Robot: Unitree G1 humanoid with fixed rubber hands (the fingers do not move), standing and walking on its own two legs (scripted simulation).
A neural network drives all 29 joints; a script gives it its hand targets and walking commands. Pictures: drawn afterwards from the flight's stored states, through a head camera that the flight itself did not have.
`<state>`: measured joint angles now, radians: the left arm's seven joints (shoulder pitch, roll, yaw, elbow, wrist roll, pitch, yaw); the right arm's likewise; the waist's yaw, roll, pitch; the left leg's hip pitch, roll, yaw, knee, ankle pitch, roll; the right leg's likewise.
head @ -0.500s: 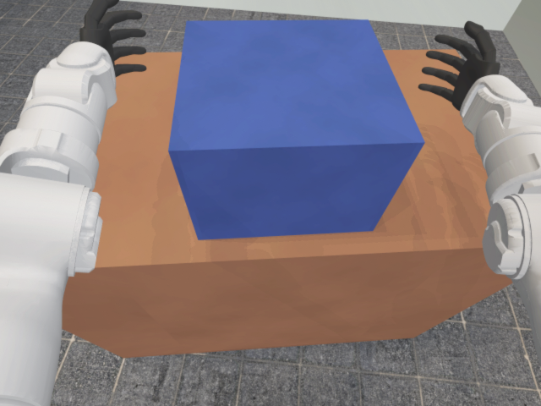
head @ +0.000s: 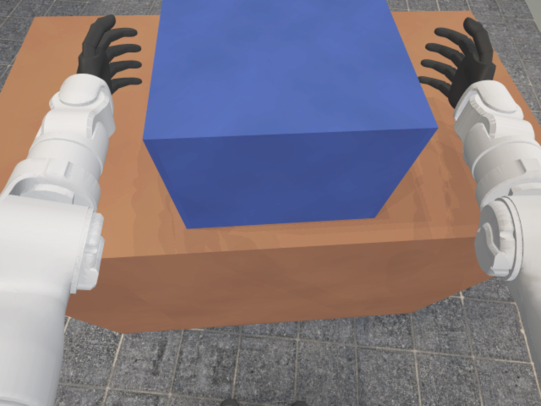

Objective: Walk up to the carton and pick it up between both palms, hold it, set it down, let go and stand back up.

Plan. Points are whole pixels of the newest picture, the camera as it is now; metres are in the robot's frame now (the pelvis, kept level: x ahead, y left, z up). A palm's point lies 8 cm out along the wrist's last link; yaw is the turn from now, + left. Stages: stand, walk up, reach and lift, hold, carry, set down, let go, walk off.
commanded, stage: reach and lift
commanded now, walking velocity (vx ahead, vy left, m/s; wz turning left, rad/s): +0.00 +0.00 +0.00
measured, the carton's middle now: (277, 107) +0.52 -0.01 +0.09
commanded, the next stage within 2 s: none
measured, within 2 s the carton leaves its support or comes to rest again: neither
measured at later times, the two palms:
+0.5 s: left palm (119, 80) +0.50 +0.19 +0.15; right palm (437, 93) +0.49 -0.22 +0.14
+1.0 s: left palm (123, 86) +0.50 +0.19 +0.15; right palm (432, 93) +0.49 -0.21 +0.14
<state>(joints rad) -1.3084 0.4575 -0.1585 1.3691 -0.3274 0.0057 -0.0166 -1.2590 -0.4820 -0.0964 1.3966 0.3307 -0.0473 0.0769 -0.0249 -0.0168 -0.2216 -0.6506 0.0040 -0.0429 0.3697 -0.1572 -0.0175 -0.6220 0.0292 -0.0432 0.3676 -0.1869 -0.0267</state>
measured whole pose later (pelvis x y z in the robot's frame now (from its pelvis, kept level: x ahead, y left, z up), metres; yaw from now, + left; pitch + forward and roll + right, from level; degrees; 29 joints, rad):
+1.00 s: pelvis -0.01 +0.00 +0.00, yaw +0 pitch +26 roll +0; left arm -1.31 0.36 -0.04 1.41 -0.32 -0.08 0.00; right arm -1.26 -0.35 -0.10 1.38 0.28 -0.07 0.01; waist -0.03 -0.02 -0.25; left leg -0.68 0.01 -0.04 0.37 -0.15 -0.02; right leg -0.66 0.03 -0.04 0.38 -0.18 -0.03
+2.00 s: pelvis -0.02 +0.01 +0.00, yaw -1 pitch +24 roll +0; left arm -1.28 0.32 0.33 1.36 -0.01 -0.15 -0.01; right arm -1.15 -0.22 -0.48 1.17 -0.19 -0.19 0.06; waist -0.05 -0.02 -0.21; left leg -0.66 0.01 -0.04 0.37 -0.14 -0.02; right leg -0.64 0.03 -0.04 0.38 -0.15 -0.01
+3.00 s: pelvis -0.06 +0.00 +0.00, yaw -1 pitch +15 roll +0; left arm -1.20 0.30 0.23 1.33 -0.01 0.01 0.03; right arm -1.07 -0.20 -0.46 1.17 -0.19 -0.07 0.06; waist -0.05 -0.02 -0.24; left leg -0.53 0.01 -0.04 0.37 -0.11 -0.02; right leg -0.51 0.03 -0.04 0.38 -0.13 -0.03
